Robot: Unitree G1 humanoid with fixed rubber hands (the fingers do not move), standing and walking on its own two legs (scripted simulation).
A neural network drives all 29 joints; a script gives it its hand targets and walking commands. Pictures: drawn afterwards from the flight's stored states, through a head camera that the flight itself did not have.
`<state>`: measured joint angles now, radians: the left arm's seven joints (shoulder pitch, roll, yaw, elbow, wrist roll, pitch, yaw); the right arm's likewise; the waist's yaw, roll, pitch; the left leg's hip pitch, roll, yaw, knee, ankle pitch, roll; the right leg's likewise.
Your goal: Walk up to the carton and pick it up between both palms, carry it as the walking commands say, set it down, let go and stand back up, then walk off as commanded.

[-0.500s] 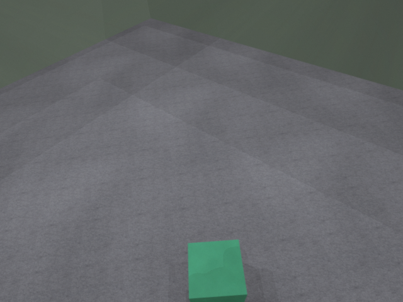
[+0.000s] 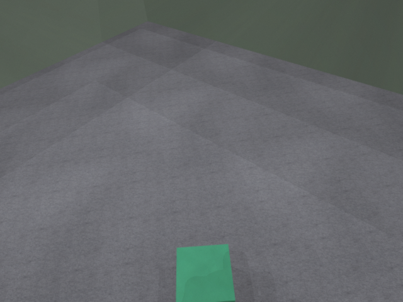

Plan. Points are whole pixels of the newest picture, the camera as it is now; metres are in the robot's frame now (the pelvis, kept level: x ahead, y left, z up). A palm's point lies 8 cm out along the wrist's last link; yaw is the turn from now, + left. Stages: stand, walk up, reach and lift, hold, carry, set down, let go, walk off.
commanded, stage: walk up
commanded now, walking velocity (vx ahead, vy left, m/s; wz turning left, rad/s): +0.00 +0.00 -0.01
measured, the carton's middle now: (205, 281) +0.33 +0.05 -0.64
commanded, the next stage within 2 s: stand in 1.20 s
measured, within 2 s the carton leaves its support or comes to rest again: neither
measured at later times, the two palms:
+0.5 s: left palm out of the picture -0.05 +0.21 -0.15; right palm out of the picture -0.02 -0.21 -0.15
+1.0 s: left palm out of the picture -0.03 +0.25 -0.14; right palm out of the picture -0.04 -0.17 -0.14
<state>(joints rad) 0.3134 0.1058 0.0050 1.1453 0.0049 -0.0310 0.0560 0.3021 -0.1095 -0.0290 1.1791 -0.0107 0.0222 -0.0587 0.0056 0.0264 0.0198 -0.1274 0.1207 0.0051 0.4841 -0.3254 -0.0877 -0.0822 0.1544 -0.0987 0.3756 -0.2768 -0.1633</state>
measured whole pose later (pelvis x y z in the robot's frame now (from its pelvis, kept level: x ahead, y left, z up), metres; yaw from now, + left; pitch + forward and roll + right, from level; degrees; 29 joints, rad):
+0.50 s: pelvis +0.00 +0.00 +0.00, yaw +0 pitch -1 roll -1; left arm 0.36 0.12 0.03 1.15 0.00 -0.02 0.05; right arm 0.32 -0.11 -0.02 1.16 0.00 0.02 -0.07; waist 0.02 0.01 0.00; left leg -0.14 0.13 0.00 0.48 -0.33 -0.10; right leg -0.08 0.16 -0.10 0.34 -0.26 -0.16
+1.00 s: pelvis -0.01 +0.03 +0.01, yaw +0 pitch -1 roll -1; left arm 0.32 0.12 0.03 1.15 0.01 -0.02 0.05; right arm 0.35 -0.10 -0.02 1.15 -0.01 0.01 -0.07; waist 0.00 0.01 0.00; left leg -0.13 0.09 0.03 0.46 -0.31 -0.06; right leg -0.09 0.12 -0.08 0.36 -0.25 -0.11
